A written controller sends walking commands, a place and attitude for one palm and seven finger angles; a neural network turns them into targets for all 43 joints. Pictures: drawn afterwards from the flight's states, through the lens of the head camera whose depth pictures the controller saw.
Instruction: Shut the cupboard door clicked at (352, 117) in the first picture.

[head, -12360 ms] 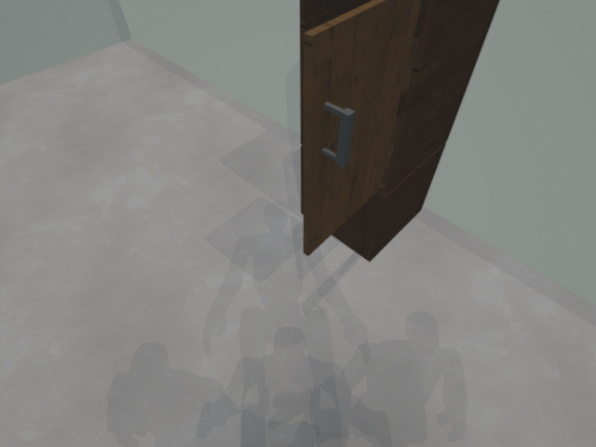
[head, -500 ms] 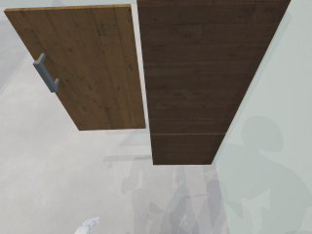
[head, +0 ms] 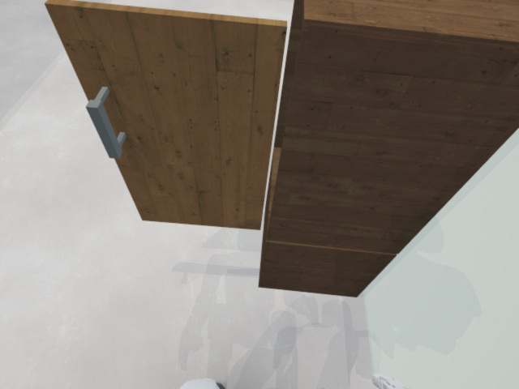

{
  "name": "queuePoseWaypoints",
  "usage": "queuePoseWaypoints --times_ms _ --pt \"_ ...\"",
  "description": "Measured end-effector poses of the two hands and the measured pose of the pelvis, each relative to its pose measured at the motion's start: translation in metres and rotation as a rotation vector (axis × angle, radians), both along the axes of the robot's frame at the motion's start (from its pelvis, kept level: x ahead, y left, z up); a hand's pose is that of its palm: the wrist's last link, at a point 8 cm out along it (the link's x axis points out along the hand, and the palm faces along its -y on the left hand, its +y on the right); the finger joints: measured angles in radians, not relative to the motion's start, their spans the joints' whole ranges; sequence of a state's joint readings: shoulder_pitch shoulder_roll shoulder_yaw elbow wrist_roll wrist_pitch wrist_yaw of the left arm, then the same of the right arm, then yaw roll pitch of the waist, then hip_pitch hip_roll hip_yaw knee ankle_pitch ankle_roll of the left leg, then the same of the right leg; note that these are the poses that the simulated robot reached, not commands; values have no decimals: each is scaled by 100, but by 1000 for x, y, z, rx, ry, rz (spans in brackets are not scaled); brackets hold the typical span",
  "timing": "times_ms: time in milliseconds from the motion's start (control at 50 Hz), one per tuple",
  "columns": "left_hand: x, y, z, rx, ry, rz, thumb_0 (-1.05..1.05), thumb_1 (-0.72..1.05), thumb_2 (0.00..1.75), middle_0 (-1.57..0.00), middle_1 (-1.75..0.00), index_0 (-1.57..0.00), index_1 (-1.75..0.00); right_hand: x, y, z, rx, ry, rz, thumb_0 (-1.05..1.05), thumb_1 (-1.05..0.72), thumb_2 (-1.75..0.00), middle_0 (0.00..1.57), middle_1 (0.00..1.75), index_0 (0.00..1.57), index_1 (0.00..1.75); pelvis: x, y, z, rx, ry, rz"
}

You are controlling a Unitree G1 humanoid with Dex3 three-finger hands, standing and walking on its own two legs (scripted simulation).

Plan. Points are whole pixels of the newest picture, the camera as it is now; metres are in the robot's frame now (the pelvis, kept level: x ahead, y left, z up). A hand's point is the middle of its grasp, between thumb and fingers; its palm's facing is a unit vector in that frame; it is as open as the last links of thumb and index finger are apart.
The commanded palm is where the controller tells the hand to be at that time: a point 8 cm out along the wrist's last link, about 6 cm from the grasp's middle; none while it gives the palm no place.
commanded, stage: come to a stop and stand still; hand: left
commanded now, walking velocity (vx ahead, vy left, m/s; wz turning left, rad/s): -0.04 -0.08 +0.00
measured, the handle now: (109, 124) +0.52 +0.34 +0.06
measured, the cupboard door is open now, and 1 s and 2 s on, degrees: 91 91 91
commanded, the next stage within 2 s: look again from close up in 0.54 s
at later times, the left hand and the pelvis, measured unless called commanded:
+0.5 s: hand out of the picture +0.00 +0.14 -0.18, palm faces +0.06 -0.98 -0.19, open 7.3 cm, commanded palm none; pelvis -0.01 -0.04 +0.00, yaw +1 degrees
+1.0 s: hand out of the picture +0.00 +0.19 -0.17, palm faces +0.02 -0.98 -0.22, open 7.4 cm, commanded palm none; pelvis -0.05 +0.00 +0.00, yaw +0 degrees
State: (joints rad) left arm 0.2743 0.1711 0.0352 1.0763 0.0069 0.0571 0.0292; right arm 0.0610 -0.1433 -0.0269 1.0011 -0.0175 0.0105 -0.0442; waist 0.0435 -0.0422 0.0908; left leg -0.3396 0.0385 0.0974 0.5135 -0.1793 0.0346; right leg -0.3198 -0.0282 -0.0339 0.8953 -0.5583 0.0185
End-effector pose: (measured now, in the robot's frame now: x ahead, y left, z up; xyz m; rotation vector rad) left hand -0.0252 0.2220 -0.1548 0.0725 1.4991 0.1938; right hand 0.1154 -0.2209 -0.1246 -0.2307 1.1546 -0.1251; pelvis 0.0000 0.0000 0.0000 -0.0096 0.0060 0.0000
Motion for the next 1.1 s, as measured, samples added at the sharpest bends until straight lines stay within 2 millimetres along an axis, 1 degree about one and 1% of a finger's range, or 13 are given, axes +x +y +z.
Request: queuePoseWaypoints --times_ms 80,200,240,300,360,480,540,580,680,780,880,980,1100 --pt "16 7 7 34 -52 -31 0 91 90 -19 -30 -20 -29 -18 -5 -4 20 15 -27 1 -90 -90 21 30 20 30 -11 -5 1 -8 10 -14" --pt "34 0 15 96 -162 -72 0 91 90 -19 -30 -19 -29 -69 -34 -22 50 94 -77 1 -90 -90 21 30 20 30 -24 -27 -5 13 11 -5" --pt "32 -8 18 105 -173 -79 0 91 90 -19 -30 -19 -29 -88 -44 -27 62 138 -97 1 -90 -90 21 30 20 30 -26 -34 -5 18 0 1" --pt "27 -25 24 85 -167 -82 0 91 90 -19 -30 -19 -29 -113 -54 -23 66 200 -112 1 -90 -90 20 30 20 30 -22 -40 2 22 -8 0" --pt "24 -39 21 50 -152 -84 0 91 90 -19 -30 -20 -29 -133 -60 -18 56 239 -133 1 -90 -90 20 30 20 30 -17 -42 5 25 -10 -4" --pt "19 -38 11 34 -111 -51 1 94 90 -20 -30 -20 -30 -160 -58 -15 19 334 -142 1 -91 -90 20 30 19 30 -14 -40 2 22 -14 11" --pt "17 -36 9 29 -99 -41 1 93 90 -20 -30 -20 -30 -162 -51 -14 18 346 -137 1 -91 -90 20 30 19 30 -14 -37 2 21 -16 10" --pt "18 -31 10 30 -110 -70 1 93 90 -20 -30 -20 -30 -157 -48 -14 27 319 -122 1 -90 -90 20 30 19 30 -16 -34 2 13 -18 13" --pt "25 -10 14 78 -161 -96 0 92 90 -20 -30 -20 -30 -124 -41 -16 29 169 -103 1 -90 -90 20 30 20 30 -19 -26 -2 7 -13 12" --pt "34 6 13 95 -222 -111 0 91 90 -20 -30 -20 -30 -89 -29 -10 30 38 -76 1 -90 -90 20 30 20 30 -25 -17 -5 1 -25 0" --pt "36 15 14 88 -282 -116 0 91 90 -19 -30 -20 -30 -69 -19 -2 27 -47 -43 1 -90 -90 20 30 20 30 -35 -7 -6 -9 -39 -3" --pt "24 19 14 70 -291 -117 0 91 90 -19 -30 -20 -30 -69 -12 4 24 -69 -23 1 -90 -90 20 30 20 30 -46 1 -4 -12 -39 -1" --pt "-8 23 13 57 -229 -110 0 91 90 -20 -30 -20 -30 -94 -9 4 22 -22 -35 1 -90 -90 20 30 20 30 -55 7 -1 -9 -35 -2"
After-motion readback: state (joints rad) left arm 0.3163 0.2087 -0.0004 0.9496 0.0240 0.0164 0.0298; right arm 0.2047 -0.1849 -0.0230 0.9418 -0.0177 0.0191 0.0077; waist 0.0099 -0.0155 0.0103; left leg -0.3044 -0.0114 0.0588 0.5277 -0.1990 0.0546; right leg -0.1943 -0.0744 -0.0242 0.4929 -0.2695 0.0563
